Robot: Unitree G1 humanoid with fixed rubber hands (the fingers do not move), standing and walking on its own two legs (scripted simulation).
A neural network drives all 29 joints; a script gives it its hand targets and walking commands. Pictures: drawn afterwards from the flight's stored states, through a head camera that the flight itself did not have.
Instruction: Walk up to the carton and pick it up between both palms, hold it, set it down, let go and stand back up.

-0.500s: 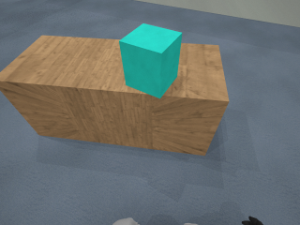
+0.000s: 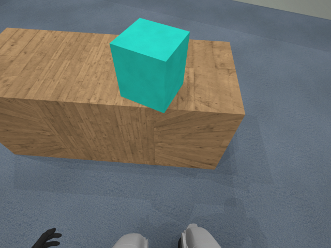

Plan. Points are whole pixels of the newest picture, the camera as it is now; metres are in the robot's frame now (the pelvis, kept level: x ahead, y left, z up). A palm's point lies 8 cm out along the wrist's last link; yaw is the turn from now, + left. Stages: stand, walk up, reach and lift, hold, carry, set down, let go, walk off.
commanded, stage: walk up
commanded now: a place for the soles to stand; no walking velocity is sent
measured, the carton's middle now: (152, 66) +0.76 +0.08 -0.04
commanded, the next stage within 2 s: none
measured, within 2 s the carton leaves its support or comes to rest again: neither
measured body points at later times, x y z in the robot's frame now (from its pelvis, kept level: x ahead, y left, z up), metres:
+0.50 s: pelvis -0.01 +0.01 +0.00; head +0.03 +0.02 +0.45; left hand +0.12 +0.31 -0.11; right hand +0.09 -0.31 -0.10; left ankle +0.00 +0.10 -0.69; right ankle +0.04 -0.12 -0.69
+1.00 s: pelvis -0.02 -0.01 +0.01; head -0.01 -0.02 +0.46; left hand +0.10 +0.30 -0.09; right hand +0.07 -0.33 -0.11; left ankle +0.00 +0.10 -0.69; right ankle +0.04 -0.13 -0.69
